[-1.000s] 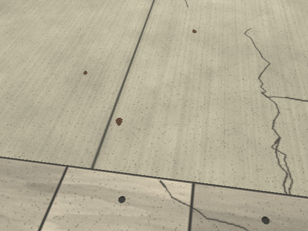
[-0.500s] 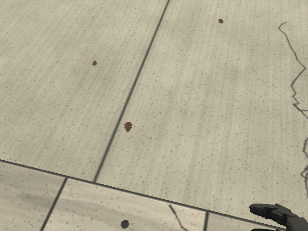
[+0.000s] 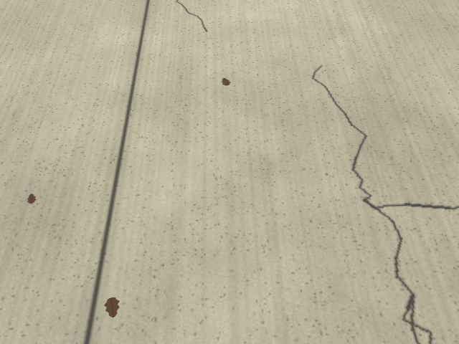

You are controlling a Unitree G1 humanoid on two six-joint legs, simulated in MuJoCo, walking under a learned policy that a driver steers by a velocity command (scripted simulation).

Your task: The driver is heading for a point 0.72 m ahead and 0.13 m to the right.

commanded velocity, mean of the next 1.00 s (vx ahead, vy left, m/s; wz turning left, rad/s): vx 0.48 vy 0.00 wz -0.33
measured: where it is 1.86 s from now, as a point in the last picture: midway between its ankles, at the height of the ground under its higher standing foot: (275, 273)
